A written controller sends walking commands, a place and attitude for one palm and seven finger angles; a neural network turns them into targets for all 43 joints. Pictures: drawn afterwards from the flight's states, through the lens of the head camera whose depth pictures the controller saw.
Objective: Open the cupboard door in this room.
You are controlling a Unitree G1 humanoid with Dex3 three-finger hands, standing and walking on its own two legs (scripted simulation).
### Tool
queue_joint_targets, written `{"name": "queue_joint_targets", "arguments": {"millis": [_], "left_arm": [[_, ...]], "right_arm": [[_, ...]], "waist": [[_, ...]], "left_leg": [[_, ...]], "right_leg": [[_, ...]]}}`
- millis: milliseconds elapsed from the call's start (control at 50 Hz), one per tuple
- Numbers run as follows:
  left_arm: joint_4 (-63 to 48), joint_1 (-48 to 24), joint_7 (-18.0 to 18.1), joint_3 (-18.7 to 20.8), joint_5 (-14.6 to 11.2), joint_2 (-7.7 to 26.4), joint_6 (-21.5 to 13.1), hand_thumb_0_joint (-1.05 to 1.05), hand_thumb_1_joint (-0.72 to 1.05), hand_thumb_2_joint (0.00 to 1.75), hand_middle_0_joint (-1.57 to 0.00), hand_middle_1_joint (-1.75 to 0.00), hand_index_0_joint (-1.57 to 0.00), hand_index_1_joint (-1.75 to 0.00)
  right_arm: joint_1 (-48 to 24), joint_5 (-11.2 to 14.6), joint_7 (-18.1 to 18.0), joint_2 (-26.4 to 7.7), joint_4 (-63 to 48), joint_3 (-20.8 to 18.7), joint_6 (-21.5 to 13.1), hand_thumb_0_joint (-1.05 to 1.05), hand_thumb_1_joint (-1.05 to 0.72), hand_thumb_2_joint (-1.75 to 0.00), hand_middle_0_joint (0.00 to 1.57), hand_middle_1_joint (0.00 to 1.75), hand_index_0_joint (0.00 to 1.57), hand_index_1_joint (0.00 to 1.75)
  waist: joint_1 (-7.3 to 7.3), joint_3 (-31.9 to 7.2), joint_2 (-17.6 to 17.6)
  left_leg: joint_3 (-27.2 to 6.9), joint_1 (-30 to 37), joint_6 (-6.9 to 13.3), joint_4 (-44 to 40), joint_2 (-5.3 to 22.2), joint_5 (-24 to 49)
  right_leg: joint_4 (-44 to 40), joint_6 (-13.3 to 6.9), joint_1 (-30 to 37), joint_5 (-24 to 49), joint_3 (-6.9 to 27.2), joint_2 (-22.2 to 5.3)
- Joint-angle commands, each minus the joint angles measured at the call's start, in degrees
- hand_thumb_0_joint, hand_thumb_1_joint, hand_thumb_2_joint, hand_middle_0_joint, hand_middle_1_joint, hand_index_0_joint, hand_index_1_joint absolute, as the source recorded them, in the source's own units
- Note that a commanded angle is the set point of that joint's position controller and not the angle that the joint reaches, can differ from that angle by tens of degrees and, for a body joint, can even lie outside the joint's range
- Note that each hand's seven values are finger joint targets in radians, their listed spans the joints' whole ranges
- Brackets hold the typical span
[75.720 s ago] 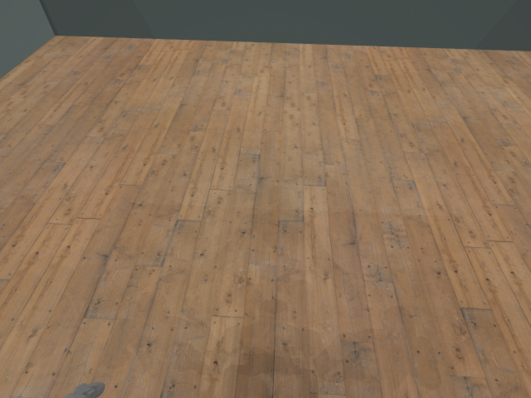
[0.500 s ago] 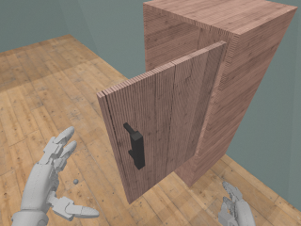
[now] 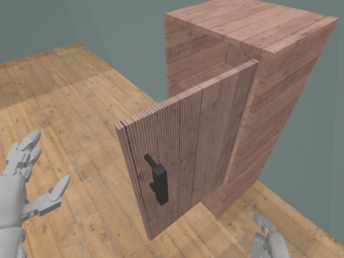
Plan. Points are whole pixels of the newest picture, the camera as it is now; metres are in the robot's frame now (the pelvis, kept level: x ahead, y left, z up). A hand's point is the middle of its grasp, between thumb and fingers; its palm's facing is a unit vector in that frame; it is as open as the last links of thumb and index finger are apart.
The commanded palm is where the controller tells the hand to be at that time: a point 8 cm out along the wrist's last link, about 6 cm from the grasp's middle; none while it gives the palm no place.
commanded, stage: draw the hand back to the body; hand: left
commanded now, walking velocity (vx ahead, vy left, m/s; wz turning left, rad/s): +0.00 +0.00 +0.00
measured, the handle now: (155, 179) +0.28 +0.08 +0.06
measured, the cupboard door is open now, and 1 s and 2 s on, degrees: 88 88 88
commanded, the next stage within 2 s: step back with the hand held close in 0.48 s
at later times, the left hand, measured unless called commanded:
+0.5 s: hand (49, 187) +0.18 +0.25 +0.15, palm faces +0.46 -0.80 -0.38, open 7.4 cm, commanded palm +0.13 +0.28 +0.17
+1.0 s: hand (40, 196) +0.17 +0.26 +0.15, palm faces +0.33 -0.79 -0.51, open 7.4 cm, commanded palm +0.11 +0.30 +0.17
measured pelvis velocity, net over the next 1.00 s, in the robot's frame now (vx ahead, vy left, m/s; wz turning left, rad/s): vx -0.04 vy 0.00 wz -0.03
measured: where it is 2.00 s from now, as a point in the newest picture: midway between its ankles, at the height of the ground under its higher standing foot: outside the picture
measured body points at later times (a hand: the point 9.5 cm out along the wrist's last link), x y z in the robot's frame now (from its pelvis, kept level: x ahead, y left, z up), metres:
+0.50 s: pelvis -0.01 -0.02 +0.00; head -0.02 -0.03 +0.45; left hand +0.15 +0.29 +0.17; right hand +0.18 -0.24 -0.08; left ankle -0.01 +0.09 -0.74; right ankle -0.03 -0.12 -0.74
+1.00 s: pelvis -0.04 +0.00 +0.00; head -0.02 +0.00 +0.45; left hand +0.14 +0.30 +0.18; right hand +0.13 -0.25 -0.08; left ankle -0.01 +0.09 -0.74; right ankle -0.03 -0.12 -0.74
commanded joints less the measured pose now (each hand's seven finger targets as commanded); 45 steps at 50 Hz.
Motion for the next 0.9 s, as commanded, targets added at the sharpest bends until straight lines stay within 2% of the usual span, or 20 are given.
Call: {"name": "queue_joint_targets", "arguments": {"millis": [0, 40, 80, 120, 160, 220, 300, 400, 480, 560, 580, 600, 620, 640, 660, 680, 760, 780, 840, 880], "left_arm": [[-11.4, -6.1, 1.0, 8.9, -0.4, 10.3, -3.9, 0.00, 0.76, 0.84, -0.19, -0.30, -0.19, -0.30], [-10.9, -7.3, 1.0, 9.7, -0.6, 10.6, -4.0, 0.00, 0.83, 0.87, -0.20, -0.30, -0.20, -0.30], [-9.2, -8.6, 1.0, 11.0, -1.0, 11.5, -3.9, 0.00, 0.90, 0.90, -0.20, -0.30, -0.20, -0.30], [-7.8, -7.3, 0.6, 9.2, -1.1, 9.2, -3.9, 0.00, 0.90, 0.90, -0.20, -0.30, -0.20, -0.30], [-8.1, -7.2, 0.4, 8.4, -1.0, 8.9, -4.1, 0.00, 0.90, 0.90, -0.20, -0.30, -0.20, -0.30], [-9.7, -8.0, 0.4, 9.4, -1.0, 10.4, -4.4, 0.00, 0.90, 0.90, -0.20, -0.30, -0.20, -0.30], [-10.0, -8.2, 0.7, 10.4, -1.0, 11.4, -4.7, 0.00, 0.90, 0.90, -0.20, -0.30, -0.20, -0.30], [-9.0, -8.3, 0.7, 10.0, -1.1, 10.8, -4.8, 0.00, 0.90, 0.90, -0.20, -0.30, -0.20, -0.30], [-8.0, -8.0, 0.5, 10.0, -1.3, 10.7, -5.0, 0.00, 0.90, 0.90, -0.20, -0.30, -0.20, -0.30], [-7.5, -8.1, 0.3, 9.7, -1.3, 10.5, -5.1, 0.00, 0.90, 0.90, -0.20, -0.30, -0.20, -0.30], [-11.4, -12.6, 0.6, 10.4, -1.3, 12.2, -5.6, 0.00, 0.90, 0.90, -0.20, -0.30, -0.20, -0.30], [-12.5, -15.5, 0.9, 17.5, -1.1, 19.1, -7.8, 0.00, 0.90, 0.90, -0.20, -0.30, -0.20, -0.30], [-7.4, -8.5, 0.2, 14.1, -1.0, 14.2, -7.7, 0.00, 0.90, 0.90, -0.20, -0.30, -0.20, -0.30], [-7.3, -5.8, -0.1, 12.3, -0.6, 12.4, -7.7, 0.00, 0.90, 0.90, -0.20, -0.30, -0.20, -0.30], [-9.0, -5.8, -0.2, 11.8, -0.5, 12.2, -8.1, 0.00, 0.90, 0.90, -0.20, -0.30, -0.20, -0.30], [-8.5, -3.9, -0.1, 11.9, -0.5, 12.1, -8.1, 0.00, 0.90, 0.90, -0.20, -0.30, -0.20, -0.30], [-10.4, -0.5, 0.6, 13.3, -0.4, 13.5, -8.2, 0.00, 0.90, 0.90, -0.20, -0.30, -0.20, -0.30], [-11.1, 0.3, 0.8, 13.9, -0.5, 14.0, -8.1, 0.00, 0.90, 0.90, -0.20, -0.30, -0.20, -0.30], [-13.4, 1.4, 1.3, 15.3, -0.5, 15.2, -8.3, 0.00, 0.90, 0.90, -0.20, -0.30, -0.20, -0.30], [-14.7, 2.2, 1.6, 15.9, -0.5, 15.6, -8.6, 0.00, 0.90, 0.90, -0.20, -0.30, -0.20, -0.30]], "right_arm": [[-7.1, 0.1, -0.6, -6.2, -8.6, -2.5, -2.4, 0.00, -0.90, -0.90, 0.20, 0.30, 0.20, 0.30], [-7.3, 0.2, -0.5, -6.3, -8.4, -2.8, -2.2, 0.00, -0.90, -0.90, 0.20, 0.30, 0.20, 0.30], [-7.7, 0.2, -0.6, -6.4, -8.1, -2.7, -2.0, 0.00, -0.90, -0.90, 0.20, 0.30, 0.20, 0.30], [-7.8, 0.2, -0.5, -6.4, -8.0, -2.9, -1.8, 0.00, -0.90, -0.90, 0.20, 0.30, 0.20, 0.30], [-7.9, 0.3, -0.2, -6.6, -8.1, -3.1, -1.7, 0.00, -0.90, -0.90, 0.20, 0.30, 0.20, 0.30], [-8.1, 0.2, -0.3, -6.6, -8.3, -3.3, -1.6, 0.00, -0.90, -0.90, 0.20, 0.30, 0.20, 0.30], [-8.4, 0.2, -0.6, -6.3, -8.0, -3.2, -2.0, 0.00, -0.90, -0.90, 0.20, 0.30, 0.20, 0.30], [-8.4, 0.3, -0.7, -6.0, -7.5, -3.1, -2.3, 0.00, -0.90, -0.90, 0.20, 0.30, 0.20, 0.30], [-8.5, 0.3, -0.9, -6.1, -7.3, -3.3, -2.5, 0.00, -0.90, -0.90, 0.20, 0.30, 0.20, 0.30], [-8.6, 0.2, -0.9, -6.1, -7.0, -3.4, -2.5, 0.00, -0.90, -0.90, 0.20, 0.30, 0.20, 0.30], [-9.0, 0.3, -0.9, -6.2, -7.3, -3.3, -2.7, 0.00, -0.90, -0.90, 0.20, 0.30, 0.20, 0.30], [-7.9, 0.9, -0.9, -7.0, -9.2, -3.3, -1.9, 0.00, -0.90, -0.90, 0.20, 0.30, 0.20, 0.30], [-7.5, 0.5, -0.9, -6.2, -7.9, -3.4, -1.0, 0.00, -0.90, -0.90, 0.20, 0.30, 0.20, 0.30], [-7.2, 0.5, -0.8, -6.4, -8.5, -3.6, -0.3, 0.00, -0.90, -0.90, 0.20, 0.30, 0.20, 0.30], [-7.3, 0.4, -0.9, -6.6, -8.9, -3.9, 0.1, 0.00, -0.90, -0.90, 0.20, 0.30, 0.20, 0.30], [-7.0, 0.5, -0.8, -6.7, -9.2, -3.9, 0.4, 0.00, -0.90, -0.90, 0.20, 0.30, 0.20, 0.30], [-6.7, 0.6, -1.3, -7.0, -10.3, -4.6, 1.7, 0.00, -0.90, -0.90, 0.20, 0.30, 0.20, 0.30], [-6.5, 0.8, -1.3, -6.8, -10.9, -4.7, 2.1, 0.00, -0.90, -0.90, 0.20, 0.30, 0.20, 0.30], [-6.5, 1.1, -1.5, -6.7, -12.0, -5.0, 2.6, 0.00, -0.90, -0.90, 0.20, 0.30, 0.20, 0.30], [-6.4, 1.2, -1.6, -6.8, -12.4, -5.1, 2.8, 0.00, -0.90, -0.90, 0.20, 0.30, 0.20, 0.30]], "waist": [[-0.25, -4.5, 1.9], [-0.32, -4.6, 1.1], [-0.24, -2.8, 0.7], [-0.38, -2.6, -0.1], [-0.35, -3.1, 0.0], [-0.21, -4.5, 0.0], [-0.13, -3.9, 0.6], [-0.34, -2.6, 1.4], [-0.30, -2.5, -1.3], [-0.28, -2.7, -0.1], [-0.46, -3.6, 0.5], [-2.84, 1.0, -1.8], [-3.11, -0.4, -5.0], [-3.20, -1.7, -5.1], [-3.30, -2.6, -2.2], [-3.38, -4.1, -1.0], [-3.44, -8.3, -1.2], [-3.36, -9.5, -2.7], [-3.48, -10.6, -2.6], [-3.45, -11.2, -1.4]], "left_leg": [[-3.5, 2.2, -1.6, -4.3, 2.9, 19.5], [-3.3, 2.7, -1.5, -4.4, 2.9, 18.8], [-3.3, 1.8, -1.5, -5.0, 2.8, 17.0], [-3.0, 2.3, -1.1, -5.0, 2.8, 16.7], [-2.9, 2.4, -1.0, -4.9, 2.7, 17.2], [-2.8, 2.8, -0.9, -4.9, 2.5, 16.4], [-2.6, 2.6, -0.8, -4.9, 2.3, 14.6], [-2.4, 2.8, -0.8, -4.9, 2.2, 13.4], [-2.2, 2.8, -0.5, -4.8, 2.2, 12.8], [-2.0, 2.8, -0.4, -4.7, 2.0, 13.1], [-2.3, 3.3, -0.4, -4.6, 1.9, 13.0], [-3.4, -0.2, 0.5, -1.9, 3.1, 9.4], [-3.7, -0.2, 0.5, -0.4, 3.0, 8.9], [-3.2, -0.1, 0.4, 0.1, 3.0, 9.6], [-3.1, -0.6, 0.2, 0.1, 3.1, 11.5], [-3.1, -0.5, 0.0, -0.2, 3.7, 12.8], [-3.4, -0.7, -0.1, -0.5, 5.1, 19.9], [-3.6, -1.0, -0.1, -0.5, 5.6, 20.8], [-3.8, -2.5, 0.0, 0.0, 6.1, 21.9], [-4.6, -4.3, 0.0, -0.6, 6.7, 22.0]], "right_leg": [[-3.0, -1.5, -0.1, 14.8, 1.2, 0.0], [-3.4, -1.4, -0.3, 14.5, 1.3, 0.1], [-4.0, -1.5, -0.3, 13.8, 1.3, 0.0], [-4.3, -1.3, -0.7, 13.7, 1.3, 0.0], [-4.4, -1.4, 0.0, 14.4, 1.5, -0.1], [-4.5, -1.2, 0.3, 14.2, 1.8, -0.1], [-5.1, -1.3, -0.1, 13.3, 2.1, -0.2], [-6.0, -1.2, -1.1, 12.1, 2.3, -0.3], [-6.4, -1.0, -1.2, 11.8, 2.6, -0.3], [-6.6, -1.1, -0.7, 12.4, 2.8, -0.5], [-6.7, -1.0, -0.9, 12.3, 3.1, -0.5], [-9.6, -0.8, -8.3, 15.9, 9.0, -3.6], [-9.1, -0.9, -8.2, 17.1, 8.6, -5.1], [-8.4, -0.8, -8.3, 18.5, 8.6, -5.6], [-7.0, -0.9, -7.5, 20.6, 7.5, -5.8], [-6.0, -0.8, -7.5, 20.3, 7.3, -5.8], [-2.0, -0.2, -5.7, 24.7, 5.8, -5.2], [-1.1, -0.1, -5.0, 25.2, 5.8, -4.8], [0.9, 0.0, -5.1, 26.3, 6.0, -4.6], [2.4, -0.1, -4.1, 25.5, 5.8, -4.4]]}}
